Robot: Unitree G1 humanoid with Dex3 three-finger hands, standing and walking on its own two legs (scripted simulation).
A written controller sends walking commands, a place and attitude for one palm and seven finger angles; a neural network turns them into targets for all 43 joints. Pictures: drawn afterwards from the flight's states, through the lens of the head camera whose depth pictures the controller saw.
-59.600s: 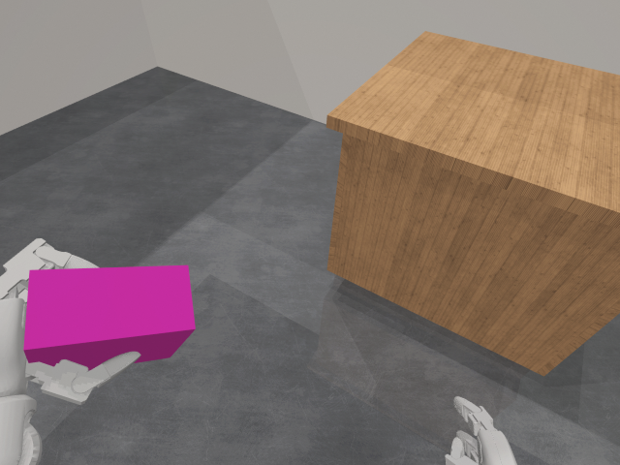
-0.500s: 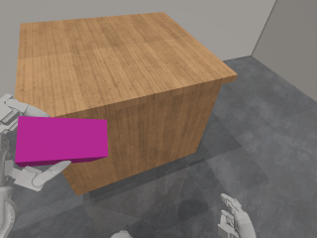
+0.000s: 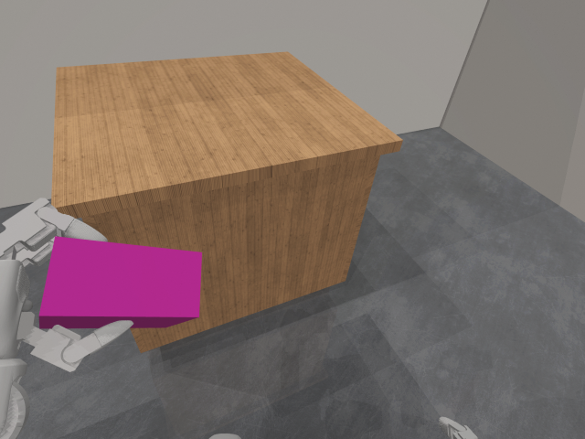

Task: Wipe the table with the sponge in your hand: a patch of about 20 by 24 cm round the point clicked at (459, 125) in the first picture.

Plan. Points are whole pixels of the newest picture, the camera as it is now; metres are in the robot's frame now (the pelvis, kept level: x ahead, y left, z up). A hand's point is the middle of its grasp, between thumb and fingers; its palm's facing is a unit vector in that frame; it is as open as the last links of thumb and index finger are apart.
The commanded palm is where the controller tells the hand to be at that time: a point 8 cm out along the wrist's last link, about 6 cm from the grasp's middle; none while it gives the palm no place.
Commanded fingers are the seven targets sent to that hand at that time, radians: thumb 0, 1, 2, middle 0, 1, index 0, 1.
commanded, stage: stop stepping back and stand still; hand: left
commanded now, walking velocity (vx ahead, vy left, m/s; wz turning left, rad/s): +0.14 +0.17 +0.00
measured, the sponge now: (142, 291) +0.23 +0.18 +0.16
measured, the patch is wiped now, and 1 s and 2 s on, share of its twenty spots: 1.00 1.00 1.00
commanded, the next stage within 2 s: stand and wait in 1.16 s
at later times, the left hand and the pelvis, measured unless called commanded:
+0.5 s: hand (15, 301) +0.18 +0.26 +0.21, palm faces +0.43 -0.85 -0.31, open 10.4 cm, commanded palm +0.13 +0.31 +0.22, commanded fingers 0.00 0.10 1.30 -1.20 -1.60 -1.20 -1.60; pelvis -0.02 +0.03 +0.00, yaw +1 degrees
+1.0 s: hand (7, 260) +0.22 +0.30 +0.20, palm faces +0.45 -0.80 -0.39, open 10.4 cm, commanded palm +0.17 +0.33 +0.22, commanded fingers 0.00 0.10 1.30 -1.20 -1.60 -1.20 -1.60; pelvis +0.02 +0.05 +0.01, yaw +1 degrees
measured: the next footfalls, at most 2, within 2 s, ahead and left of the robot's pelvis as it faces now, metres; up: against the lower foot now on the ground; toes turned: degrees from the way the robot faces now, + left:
left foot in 0.16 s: +0.06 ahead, +0.15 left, +0.00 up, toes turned +3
